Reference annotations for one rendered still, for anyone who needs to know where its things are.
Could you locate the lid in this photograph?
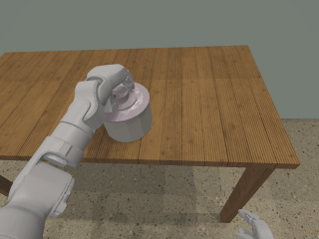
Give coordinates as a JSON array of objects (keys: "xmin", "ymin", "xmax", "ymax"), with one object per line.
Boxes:
[{"xmin": 105, "ymin": 82, "xmax": 151, "ymax": 123}]

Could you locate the robot left upper arm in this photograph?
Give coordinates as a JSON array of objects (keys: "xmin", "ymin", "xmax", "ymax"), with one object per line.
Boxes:
[{"xmin": 0, "ymin": 160, "xmax": 76, "ymax": 239}]

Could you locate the left robot forearm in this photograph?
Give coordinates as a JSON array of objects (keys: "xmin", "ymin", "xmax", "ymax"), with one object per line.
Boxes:
[{"xmin": 8, "ymin": 74, "xmax": 113, "ymax": 202}]

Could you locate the pot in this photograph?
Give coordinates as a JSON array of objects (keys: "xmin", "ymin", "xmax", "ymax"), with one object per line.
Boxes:
[{"xmin": 104, "ymin": 102, "xmax": 153, "ymax": 142}]

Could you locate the robot left hand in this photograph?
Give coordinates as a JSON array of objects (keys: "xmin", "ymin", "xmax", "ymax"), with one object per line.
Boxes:
[{"xmin": 87, "ymin": 64, "xmax": 135, "ymax": 114}]

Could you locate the robot right hand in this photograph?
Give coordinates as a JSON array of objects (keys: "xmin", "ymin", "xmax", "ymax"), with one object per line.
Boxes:
[{"xmin": 236, "ymin": 209, "xmax": 275, "ymax": 239}]

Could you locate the table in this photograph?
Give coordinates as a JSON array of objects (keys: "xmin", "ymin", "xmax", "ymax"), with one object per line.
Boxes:
[{"xmin": 0, "ymin": 45, "xmax": 301, "ymax": 223}]

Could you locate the knob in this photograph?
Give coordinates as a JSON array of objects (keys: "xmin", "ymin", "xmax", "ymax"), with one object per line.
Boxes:
[{"xmin": 112, "ymin": 86, "xmax": 130, "ymax": 103}]

